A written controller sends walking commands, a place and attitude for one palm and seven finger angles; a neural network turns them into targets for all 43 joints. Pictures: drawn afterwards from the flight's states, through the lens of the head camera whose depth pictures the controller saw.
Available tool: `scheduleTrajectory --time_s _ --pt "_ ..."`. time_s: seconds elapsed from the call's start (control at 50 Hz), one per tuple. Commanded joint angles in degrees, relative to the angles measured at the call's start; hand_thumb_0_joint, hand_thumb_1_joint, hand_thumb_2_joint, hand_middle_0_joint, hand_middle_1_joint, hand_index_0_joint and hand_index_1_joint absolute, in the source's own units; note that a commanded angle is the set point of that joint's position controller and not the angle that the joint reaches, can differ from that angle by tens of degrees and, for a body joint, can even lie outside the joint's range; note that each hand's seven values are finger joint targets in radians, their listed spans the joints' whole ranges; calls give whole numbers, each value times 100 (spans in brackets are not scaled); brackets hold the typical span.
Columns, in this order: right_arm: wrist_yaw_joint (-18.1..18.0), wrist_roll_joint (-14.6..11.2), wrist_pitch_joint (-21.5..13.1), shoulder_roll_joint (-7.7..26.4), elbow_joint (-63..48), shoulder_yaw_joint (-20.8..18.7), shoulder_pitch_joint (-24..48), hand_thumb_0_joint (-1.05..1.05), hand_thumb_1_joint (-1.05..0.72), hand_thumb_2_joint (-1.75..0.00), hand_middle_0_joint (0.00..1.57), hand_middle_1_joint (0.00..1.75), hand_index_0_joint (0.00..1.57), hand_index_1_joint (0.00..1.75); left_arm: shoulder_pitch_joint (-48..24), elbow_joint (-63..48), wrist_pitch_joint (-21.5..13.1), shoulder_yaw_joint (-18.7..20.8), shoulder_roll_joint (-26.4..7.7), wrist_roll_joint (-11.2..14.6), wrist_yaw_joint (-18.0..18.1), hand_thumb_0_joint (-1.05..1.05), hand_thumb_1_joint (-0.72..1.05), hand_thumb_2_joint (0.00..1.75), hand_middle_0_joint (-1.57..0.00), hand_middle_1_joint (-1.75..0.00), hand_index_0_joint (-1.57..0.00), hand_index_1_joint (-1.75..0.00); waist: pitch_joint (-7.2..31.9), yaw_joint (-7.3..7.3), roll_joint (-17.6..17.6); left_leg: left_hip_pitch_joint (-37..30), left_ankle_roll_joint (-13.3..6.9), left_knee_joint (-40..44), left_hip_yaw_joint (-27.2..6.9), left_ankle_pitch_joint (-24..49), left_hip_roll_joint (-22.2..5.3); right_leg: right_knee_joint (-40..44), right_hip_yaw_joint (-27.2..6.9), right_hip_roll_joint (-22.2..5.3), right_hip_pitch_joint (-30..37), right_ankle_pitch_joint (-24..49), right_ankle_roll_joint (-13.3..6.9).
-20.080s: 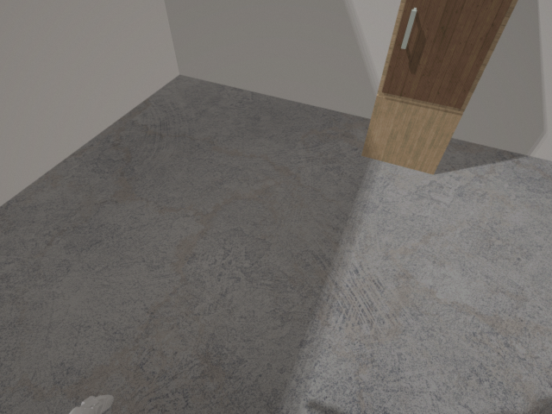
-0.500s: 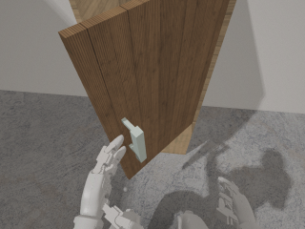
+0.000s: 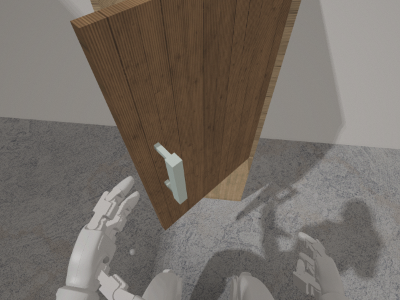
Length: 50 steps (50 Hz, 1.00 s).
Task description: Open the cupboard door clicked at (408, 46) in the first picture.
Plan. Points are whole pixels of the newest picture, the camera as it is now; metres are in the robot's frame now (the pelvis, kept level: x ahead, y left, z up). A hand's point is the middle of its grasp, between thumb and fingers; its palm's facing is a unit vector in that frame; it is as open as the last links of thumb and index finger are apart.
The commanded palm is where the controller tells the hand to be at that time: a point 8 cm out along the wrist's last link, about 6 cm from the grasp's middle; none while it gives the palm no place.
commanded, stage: draw the hand back to the body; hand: left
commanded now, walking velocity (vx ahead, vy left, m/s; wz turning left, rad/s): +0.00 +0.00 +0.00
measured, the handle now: (171, 174) +0.34 +0.08 +0.07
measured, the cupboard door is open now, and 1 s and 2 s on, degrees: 49 49 49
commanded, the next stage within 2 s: step back with the hand held close in 1.48 s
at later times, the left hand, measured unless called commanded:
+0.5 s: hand (55, 227) +0.20 +0.20 +0.16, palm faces +0.05 -0.97 -0.22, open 15.7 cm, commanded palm +0.17 +0.25 +0.18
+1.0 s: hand out of the picture +0.22 +0.28 +0.25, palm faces +0.38 -0.83 -0.41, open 10.3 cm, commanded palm +0.18 +0.33 +0.27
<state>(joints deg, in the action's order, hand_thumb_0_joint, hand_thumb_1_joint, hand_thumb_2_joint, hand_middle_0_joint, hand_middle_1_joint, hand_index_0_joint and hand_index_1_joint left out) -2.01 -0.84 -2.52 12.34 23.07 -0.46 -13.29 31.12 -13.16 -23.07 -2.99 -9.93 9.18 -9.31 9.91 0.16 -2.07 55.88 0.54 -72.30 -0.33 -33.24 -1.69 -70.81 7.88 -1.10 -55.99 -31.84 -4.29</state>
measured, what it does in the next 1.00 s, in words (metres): rises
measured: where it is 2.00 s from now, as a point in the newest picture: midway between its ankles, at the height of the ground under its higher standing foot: outside the picture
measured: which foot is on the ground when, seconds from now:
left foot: down 0.00-1.00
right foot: down 0.00-1.00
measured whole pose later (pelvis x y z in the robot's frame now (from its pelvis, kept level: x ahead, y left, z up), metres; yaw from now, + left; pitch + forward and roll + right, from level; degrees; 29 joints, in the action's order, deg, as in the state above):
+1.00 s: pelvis +0.04 +0.04 +0.11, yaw -1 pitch -2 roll -1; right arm -4.6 -0.4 -6.3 12.8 32.5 3.7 -13.2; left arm 30.9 -25.7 -1.5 14.7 -19.5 2.9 7.7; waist 2.3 3.2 -4.0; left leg 9.7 -2.5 -30.2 2.8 -18.6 0.9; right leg -28.3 4.6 -1.1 -10.2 -16.0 0.0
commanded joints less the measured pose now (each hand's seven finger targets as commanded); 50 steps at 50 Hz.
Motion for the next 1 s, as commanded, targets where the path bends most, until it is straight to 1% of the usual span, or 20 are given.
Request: scheduleTrajectory --time_s 0.0,0.06,0.1,0.18,0.24,0.3,0.38,0.4,0.42,0.44,0.46,0.48,0.52,0.58,0.62,0.66,0.72,0.78,0.88,0.98 --pt "-90 -106 -276 540 -1157 -229 262 0 -90 -90 20 30 20 30 272 -1886 -143 674 -747 175 140 0 -50 30 -15 -30 -15 -30 1353 92 51 -812 -197 1244 -52 1299 316 1831 -1044 45 2032 1064 321" --pt "-123 -170 -252 548 -1140 -176 217 0 -90 -90 20 30 20 30 335 -1642 158 553 -536 258 134 0 -50 30 -15 -30 -15 -30 737 -90 309 -965 -193 1492 -67 1044 309 2212 -963 61 1908 723 385" --pt "-155 -177 -261 600 -1140 -139 242 0 -90 -90 20 30 20 30 330 -1438 322 537 -483 320 89 0 -50 30 -15 -30 -15 -30 458 -150 555 -962 -206 1622 -119 873 297 2436 -937 64 1903 333 389" --pt "-197 -178 -338 669 -1136 -105 173 0 -90 -90 20 30 20 30 314 -1489 435 697 -665 368 -62 0 -50 30 -15 -30 -15 -30 263 -136 539 -1241 -211 1870 -135 884 279 2589 -854 70 1987 304 384" --pt "-203 -179 -412 661 -1122 -84 154 0 -90 -90 20 30 20 30 272 -1784 389 999 -930 428 -87 0 -50 30 -15 -30 -15 -30 382 -30 149 -1575 -208 2085 -157 1087 261 2562 -727 114 2180 580 324" --pt "-211 -194 -495 640 -1080 -75 157 0 -90 -90 20 30 20 30 318 -2061 340 1250 -1066 542 -91 0 -47 32 -15 -30 -15 -30 535 62 -46 -1909 -201 2253 -186 1496 248 2499 -580 181 2464 1204 285" --pt "-160 -251 -626 620 -984 -41 143 0 -90 -90 20 30 20 30 422 -2192 433 1204 -942 671 -216 0 -32 37 -16 -30 -16 -30 456 22 -338 -2343 -158 2480 -216 1969 212 2503 -369 243 2560 1836 290" --pt "-358 -154 -478 612 -987 -104 118 0 -90 -90 20 30 20 30 932 -2358 990 1441 -1760 -199 582 0 -29 39 -16 -30 -16 -30 623 401 -168 -2422 -180 2830 -160 2156 73 2813 -680 63 2920 1870 207" --pt "-407 -128 -443 539 -1083 -14 177 0 -90 -90 20 30 20 30 944 -2664 1270 1022 -1159 -306 910 0 -26 40 -16 -30 -16 -30 272 198 -261 -2538 -181 2950 -126 2226 100 2933 -625 41 2888 1953 257" --pt "-420 -140 -409 530 -1018 -33 85 0 -90 -90 20 30 20 30 1015 -2571 1452 969 -1029 -364 1077 0 -22 42 -16 -30 -16 -30 180 151 -134 -2598 -163 2981 -156 2303 63 2962 -559 33 2865 1964 285" --pt "-411 -121 -382 549 -969 -2 78 0 -90 -90 20 30 20 30 977 -2603 1588 831 -906 -469 1199 0 -18 43 -16 -30 -16 -30 31 123 -331 -2708 -165 3049 -172 2411 39 3004 -520 36 2899 1971 287" --pt "-416 -112 -352 561 -908 2 72 0 -90 -90 20 30 20 30 925 -2614 1697 951 -1063 -536 1325 0 -15 45 -16 -30 -16 -30 19 141 -316 -2819 -162 3115 -185 2504 8 3073 -500 38 2985 2018 289" --pt "-432 -96 -333 581 -836 31 145 0 -90 -90 20 30 20 30 884 -2548 1821 1104 -1197 -636 1508 0 -8 48 -16 -30 -16 -30 -30 146 31 -2989 -174 3278 -208 2597 -3 3237 -454 55 3215 2078 297" --pt "-482 -64 -371 583 -754 76 218 0 -90 -90 20 30 20 30 620 -2613 1887 1339 -1396 -697 1683 0 2 52 -17 -30 -17 -30 -84 161 204 -3308 -192 3545 -167 2497 3 3495 -454 34 3500 2116 304" --pt "-509 -55 -416 589 -656 119 310 0 -90 -90 20 30 20 30 413 -2551 1926 1482 -1491 -706 1762 0 9 55 -17 -30 -17 -30 -197 184 139 -3455 -181 3744 -181 2474 10 3648 -464 18 3691 2098 296" --pt "-508 -47 -469 601 -558 149 336 0 -90 -90 20 30 20 30 134 -2605 1917 1587 -1547 -705 1813 0 17 58 -17 -30 -17 -30 -273 182 -47 -3651 -180 3923 -171 2451 21 3823 -471 14 3828 2081 289" --pt "-463 -36 -604 622 -419 188 425 0 -90 -90 20 30 20 30 -8 -2729 1907 1622 -1527 -719 1836 0 27 63 -18 -30 -18 -30 -324 223 -345 -3976 -115 4168 -272 2960 -28 3960 -449 17 4051 2229 284" --pt "-400 -14 -700 642 -256 183 458 0 -90 -90 20 30 20 30 -142 -2682 1892 1777 -1578 -712 1841 0 37 68 -18 -30 -18 -30 -414 241 -362 -4224 -48 4413 -307 3228 -64 4157 -421 40 4275 2330 284" --pt "-327 8 -735 659 -68 131 640 0 -90 -90 20 30 20 30 -210 -2474 1836 2259 -1762 -654 1813 0 55 75 -19 -30 -19 -30 -562 327 -62 -4441 -19 4725 -203 3469 -80 4448 -420 69 4695 2614 280" --pt "-294 21 -700 654 86 88 777 0 -90 -90 20 30 20 30 -497 -2400 1729 2696 -1941 -590 1789 0 73 82 -19 -30 -19 -30 -661 358 -195 -4631 -41 4962 -93 3411 -56 4719 -475 75 4963 2751 271"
